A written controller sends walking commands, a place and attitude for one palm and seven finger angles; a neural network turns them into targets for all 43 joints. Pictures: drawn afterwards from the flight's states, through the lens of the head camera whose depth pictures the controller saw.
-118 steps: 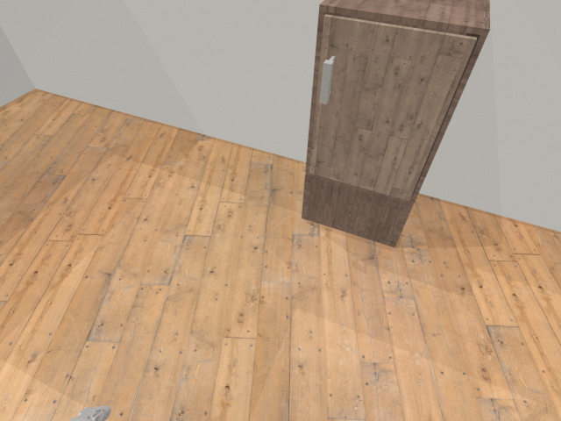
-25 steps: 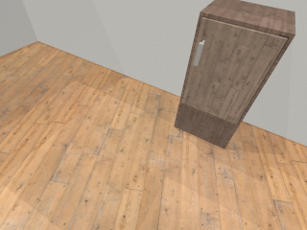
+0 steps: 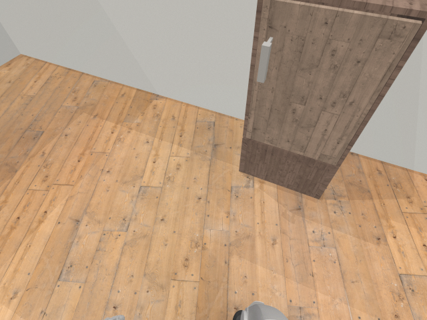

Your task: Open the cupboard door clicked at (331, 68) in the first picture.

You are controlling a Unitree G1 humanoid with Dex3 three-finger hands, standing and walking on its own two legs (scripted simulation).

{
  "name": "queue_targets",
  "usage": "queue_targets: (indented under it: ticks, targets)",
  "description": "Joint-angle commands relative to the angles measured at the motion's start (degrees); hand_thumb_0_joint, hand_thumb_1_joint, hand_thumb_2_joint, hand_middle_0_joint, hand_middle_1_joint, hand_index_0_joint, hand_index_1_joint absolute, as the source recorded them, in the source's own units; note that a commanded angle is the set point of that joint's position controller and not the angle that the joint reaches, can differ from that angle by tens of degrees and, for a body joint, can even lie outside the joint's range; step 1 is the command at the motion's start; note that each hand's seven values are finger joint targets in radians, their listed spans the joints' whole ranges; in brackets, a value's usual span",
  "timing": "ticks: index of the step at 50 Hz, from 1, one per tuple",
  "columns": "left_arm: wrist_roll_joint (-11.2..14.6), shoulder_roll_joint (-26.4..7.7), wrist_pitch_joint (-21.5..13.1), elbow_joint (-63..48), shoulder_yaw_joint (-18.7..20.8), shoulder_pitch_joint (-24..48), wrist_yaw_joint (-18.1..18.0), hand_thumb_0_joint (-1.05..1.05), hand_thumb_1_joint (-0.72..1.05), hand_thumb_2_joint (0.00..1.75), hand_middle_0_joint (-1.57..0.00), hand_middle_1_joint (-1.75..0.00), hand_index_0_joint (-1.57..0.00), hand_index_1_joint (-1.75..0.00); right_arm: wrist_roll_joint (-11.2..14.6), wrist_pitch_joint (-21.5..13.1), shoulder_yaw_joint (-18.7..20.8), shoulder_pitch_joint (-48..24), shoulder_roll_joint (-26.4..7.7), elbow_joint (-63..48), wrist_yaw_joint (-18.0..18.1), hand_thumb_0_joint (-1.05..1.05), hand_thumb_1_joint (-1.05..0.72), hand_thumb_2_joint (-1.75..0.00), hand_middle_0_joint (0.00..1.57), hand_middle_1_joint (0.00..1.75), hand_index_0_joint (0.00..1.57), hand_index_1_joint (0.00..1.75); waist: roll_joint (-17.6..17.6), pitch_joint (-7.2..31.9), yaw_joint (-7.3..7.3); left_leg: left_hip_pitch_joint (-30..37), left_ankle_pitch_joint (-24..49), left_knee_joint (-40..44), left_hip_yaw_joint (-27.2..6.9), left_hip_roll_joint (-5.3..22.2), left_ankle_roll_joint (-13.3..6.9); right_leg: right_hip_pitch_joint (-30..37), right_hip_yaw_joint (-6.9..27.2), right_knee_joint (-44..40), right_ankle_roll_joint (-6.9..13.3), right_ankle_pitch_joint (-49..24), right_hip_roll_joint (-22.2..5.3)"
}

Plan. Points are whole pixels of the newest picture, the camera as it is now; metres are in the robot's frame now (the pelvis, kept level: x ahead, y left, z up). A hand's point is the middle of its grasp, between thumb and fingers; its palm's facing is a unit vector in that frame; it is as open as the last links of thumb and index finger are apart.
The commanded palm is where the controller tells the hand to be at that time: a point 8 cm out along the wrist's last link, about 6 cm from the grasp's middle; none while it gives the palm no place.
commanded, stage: turn to face it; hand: left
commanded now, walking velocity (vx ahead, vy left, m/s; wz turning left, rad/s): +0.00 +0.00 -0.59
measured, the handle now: (265, 59) +0.87 -0.13 +0.00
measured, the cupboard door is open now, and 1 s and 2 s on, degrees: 0 0 0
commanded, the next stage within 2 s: take the last steps up to it in 0.56 s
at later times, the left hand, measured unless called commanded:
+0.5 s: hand (104, 310) +0.15 +0.25 -0.14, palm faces -0.13 -0.97 -0.22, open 7.4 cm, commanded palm none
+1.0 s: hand (148, 283) +0.21 +0.16 -0.14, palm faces -0.34 -0.92 -0.21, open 7.2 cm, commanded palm none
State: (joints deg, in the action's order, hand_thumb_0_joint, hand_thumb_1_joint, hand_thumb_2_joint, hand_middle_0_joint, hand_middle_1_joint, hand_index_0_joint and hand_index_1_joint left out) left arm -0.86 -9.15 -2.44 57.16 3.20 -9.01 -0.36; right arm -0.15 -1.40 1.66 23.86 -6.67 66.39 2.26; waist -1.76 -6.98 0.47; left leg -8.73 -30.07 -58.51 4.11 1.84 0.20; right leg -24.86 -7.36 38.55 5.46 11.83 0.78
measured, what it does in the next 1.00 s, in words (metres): walks ahead, turning right: left foot, then right foot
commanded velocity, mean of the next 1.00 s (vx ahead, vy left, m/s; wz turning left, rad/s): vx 0.11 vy -0.01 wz -0.27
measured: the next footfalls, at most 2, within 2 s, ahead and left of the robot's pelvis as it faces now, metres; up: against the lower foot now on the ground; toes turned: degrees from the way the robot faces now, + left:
left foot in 0.38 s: +0.11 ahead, +0.14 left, +0.00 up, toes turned -9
right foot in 0.80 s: +0.04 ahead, -0.09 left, +0.00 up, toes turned -25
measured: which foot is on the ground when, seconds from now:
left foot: up 0.00-0.36, down 0.38-0.80, up 0.82-1.00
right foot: down 0.00-0.40, up 0.42-0.78, down 0.80-1.00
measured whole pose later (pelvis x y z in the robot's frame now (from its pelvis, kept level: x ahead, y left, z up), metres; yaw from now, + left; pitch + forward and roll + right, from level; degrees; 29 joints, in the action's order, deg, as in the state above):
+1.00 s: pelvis +0.11 +0.01 +0.03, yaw -22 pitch -1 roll -1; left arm -1.2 -9.1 -2.2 60.3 2.3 -15.8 -0.9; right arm -1.8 1.3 2.9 17.4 -11.6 61.6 -0.5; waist -1.6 -0.8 1.4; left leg -26.9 -21.7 -55.8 5.8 6.5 3.0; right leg -5.0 -3.5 25.1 0.7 19.3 -0.2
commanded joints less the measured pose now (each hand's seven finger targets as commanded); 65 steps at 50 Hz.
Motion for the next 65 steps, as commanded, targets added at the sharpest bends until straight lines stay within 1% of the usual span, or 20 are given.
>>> queue_targets:
  ticks: [1,8,17,18,20,21,24,32,38,39,40,41,42,47,56,57,59,60,62,65]
  targets:
    - [0.31,-9.88,1.37,-2.89,2.14,-5.21,-1.43,0.0,0.9,0.9,-0.2,-0.3,-0.2,-0.3,-0.81,0.58,1.76,-2.6,-6.71,-7.16,-0.09,0.0,-0.9,-0.9,0.2,0.3,0.2,0.3,4.9,8.19,-0.83,-17.69,5.04,-17.12,-5.32,4.63,1.07,9.07,26.3,-23.15,8.86,-9.73,-18.59]
    - [-0.8,-10.93,2.39,-4.87,2.75,-2.48,-0.49,0.0,0.9,0.9,-0.2,-0.3,-0.2,-0.3,-1.34,2.72,1.8,-6.91,-7.53,-11.43,-0.9,0.0,-0.9,-0.9,0.2,0.3,0.2,0.3,6.66,8.67,0.68,-14.99,9.03,1.33,-2.51,3.3,2.77,2.2,22.4,-24.8,4.53,4.82,-11.8]
    - [-0.58,-13.16,3.65,-7.6,3.48,-3.54,-0.14,0.0,0.9,0.9,-0.2,-0.3,-0.2,-0.3,-0.11,1.2,1.87,-11.08,-9.66,-15.88,-0.34,0.0,-0.9,-0.9,0.2,0.3,0.2,0.3,8.54,10.01,-0.4,-3.89,11.36,27.07,-2.18,-0.81,1.84,5.58,28.11,-18.86,2.83,-5.95,-9.71]
    - [-0.27,-12.4,3.78,-8.18,3.27,-2.71,-0.16,0.0,0.9,0.9,-0.2,-0.3,-0.2,-0.3,-0.09,0.79,2.01,-8.72,-10.61,-15.46,-0.07,0.0,-0.9,-0.9,0.2,0.3,0.2,0.3,7.21,10.66,0.95,2.97,14.3,34.08,-2.28,0.35,1.3,1.93,26.36,-16.62,0.66,-4.22,-7.83]
    - [0.25,-7.81,3.92,-10.09,2.25,-3.23,0.72,0.0,0.9,0.9,-0.2,-0.3,-0.2,-0.3,-1.14,0.68,3.33,-9.24,-18.57,-17.2,-0.02,0.0,-0.9,-0.9,0.2,0.3,0.2,0.3,-14.7,7.87,1.09,7.15,15.06,46.32,-23.91,21.45,-6.69,-12.26,11.48,4.07,-5.65,15.03,3.74]
    - [-0.7,-10.44,4.57,-9.26,2.81,-2.19,0.4,0.0,0.9,0.9,-0.2,-0.3,-0.2,-0.3,-1.19,1.0,3.17,-12.22,-17.58,-17.59,-0.01,0.0,-0.9,-0.9,0.2,0.3,0.2,0.3,-13.32,5.47,1.11,-1.29,16.32,47.21,-23.6,24.38,-8.82,-10.01,11.17,15.53,-6.9,18.38,1.07]
    - [-0.86,-9.36,4.79,-6.54,3.42,-6.72,1.2,0.0,0.9,0.9,-0.2,-0.3,-0.2,-0.3,-1.48,0.36,1.76,-16.92,-13.81,-18.48,0.3,0.0,-0.9,-0.9,0.2,0.3,0.2,0.3,-3.47,5.24,-3.04,-2.88,30.95,42.8,-10.61,15.91,-8.36,-8.18,10.1,28.43,-7.96,11.43,-0.49]
    - [-0.3,-6.33,4.71,-6.33,1.13,-0.03,0.99,0.0,0.9,0.9,-0.2,-0.3,-0.2,-0.3,-1.34,0.57,2.78,-5.65,-14.23,-11.82,0.11,0.0,-0.9,-0.9,0.2,0.3,0.2,0.3,-8.65,8.09,2.18,9.31,53.12,36.33,-3.63,15.54,-8.53,-2.4,3.9,8.82,-8.45,14.13,-2.42]
    - [-0.52,-6.47,2.94,-2.71,0.94,-5.61,1.42,0.0,0.9,0.9,-0.2,-0.3,-0.2,-0.3,-1.32,0.66,2.89,-5.23,-14.46,-9.01,-0.59,0.0,-0.9,-0.9,0.2,0.3,0.2,0.3,-5.68,9.37,-1.08,-0.6,27.08,30.89,-2.86,14.65,-4.49,17.09,1.22,-14.66,-5.49,3.58,-1.28]
    - [-0.76,-9.61,2.16,-1.08,1.48,-9.27,1.02,0.0,0.9,0.9,-0.2,-0.3,-0.2,-0.3,-0.73,0.34,2.34,-5.14,-12.0,-9.18,-1.01,0.0,-0.9,-0.9,0.2,0.3,0.2,0.3,1.92,11.0,-2.63,-11.04,19.06,22.56,1.27,11.77,-1.58,29.05,8.71,-18.77,-2.77,2.6,-7.71]
    - [-0.91,-15.06,1.52,0.7,2.62,-14.28,0.26,0.0,0.9,0.9,-0.2,-0.3,-0.2,-0.3,-0.53,-0.02,0.84,-7.94,-7.35,-11.51,-1.39,0.0,-0.9,-0.9,0.2,0.3,0.2,0.3,18.52,10.37,-5.1,-27.35,-2.78,8.5,7.73,3.8,1.98,37.31,27.17,-23.01,3.55,-3.34,-21.55]
    - [-0.05,-15.39,1.66,1.58,2.22,-18.23,-0.2,0.0,0.9,0.9,-0.2,-0.3,-0.2,-0.3,-1.27,0.32,1.08,-13.86,-9.71,-13.6,-1.35,0.0,-0.9,-0.9,0.2,0.3,0.2,0.3,12.14,7.62,-7.65,-30.85,-7.1,1.0,0.85,3.75,1.83,32.32,28.94,-23.23,7.71,-5.75,-24.48]
    - [-0.26,-13.84,1.26,2.54,2.57,-17.5,-0.78,0.0,0.9,0.9,-0.2,-0.3,-0.2,-0.3,-1.33,0.55,1.15,-14.98,-8.73,-13.35,-1.46,0.0,-0.9,-0.9,0.2,0.3,0.2,0.3,16.62,6.59,-6.74,-33.11,-4.27,-3.37,-0.9,4.75,1.55,31.17,29.41,-23.65,7.86,-4.47,-22.61]
    - [-0.73,-8.69,-0.34,1.44,0.65,-9.14,-0.71,0.0,0.9,0.9,-0.2,-0.3,-0.2,-0.3,-1.52,0.83,1.89,-9.71,-6.92,-9.22,-2.83,0.0,-0.9,-0.9,0.2,0.3,0.2,0.3,8.69,0.35,-0.24,-24.12,8.52,1.14,1.12,5.78,2.95,15.99,14.88,-25.56,4.44,-3.87,-15.63]
    - [-0.31,-9.82,-0.43,4.22,1.1,-10.54,-0.37,0.0,0.9,0.9,-0.2,-0.3,-0.2,-0.3,-1.22,-1.18,2.13,-5.83,-7.49,-8.48,-3.08,0.0,-0.9,-0.9,0.2,0.3,0.2,0.3,5.69,0.51,2.65,-2.79,17.85,25.67,5.36,2.0,1.04,9.36,10.5,-16.92,1.19,-1.71,-12.13]
    - [-0.28,-8.29,-0.19,4.08,0.77,-10.88,-0.13,0.0,0.9,0.9,-0.2,-0.3,-0.2,-0.3,-1.4,-1.51,2.69,0.72,-9.84,-6.37,-2.59,0.0,-0.9,-0.9,0.2,0.3,0.2,0.3,-0.63,3.42,5.09,6.06,16.14,28.97,2.79,2.73,0.27,5.84,8.02,-6.72,-0.13,-2.61,-8.91]
    - [0.14,-4.38,0.22,1.05,0.15,-10.81,0.25,0.0,0.9,0.9,-0.2,-0.3,-0.2,-0.3,-2.14,-1.62,4.2,11.23,-18.34,-3.91,-1.57,0.0,-0.9,-0.9,0.2,0.3,0.2,0.3,-21.15,8.8,7.2,11.8,1.06,47.9,-30.9,24.14,-7.64,-7.73,3.01,25.2,-3.88,22.63,1.56]
    - [-0.27,-5.2,0.52,0.94,0.32,-8.3,0.11,0.0,0.9,0.9,-0.2,-0.3,-0.2,-0.3,-1.69,-1.24,3.75,7.12,-16.62,-4.23,-0.97,0.0,-0.9,-0.9,0.2,0.3,0.2,0.3,-14.3,6.32,6.18,5.99,-6.29,50.37,-31.38,25.02,-8.82,-9.51,7.45,32.64,-2.97,19.35,-2.09]
    - [-0.68,-4.67,0.28,1.49,0.29,-6.21,1.18,0.0,0.9,0.9,-0.2,-0.3,-0.2,-0.3,-1.35,-1.97,2.22,-0.81,-10.97,-6.57,-0.83,0.0,-0.9,-0.9,0.2,0.3,0.2,0.3,-1.95,0.47,2.94,-2.93,-1.31,50.14,-22.19,21.06,-8.83,-9.94,7.98,33.07,-3.3,10.01,-6.51]
    - [-0.98,-1.73,1.55,3.65,0.18,-12.04,1.13,0.0,0.9,0.9,-0.2,-0.3,-0.2,-0.3,-1.15,-2.98,1.46,-4.32,-8.02,-6.43,-0.58,0.0,-0.9,-0.9,0.2,0.3,0.2,0.3,-4.33,3.12,-0.69,-5.17,13.42,49.4,-8.23,15.9,-7.24,-4.24,6.2,26.46,-4.9,5.42,-7.17]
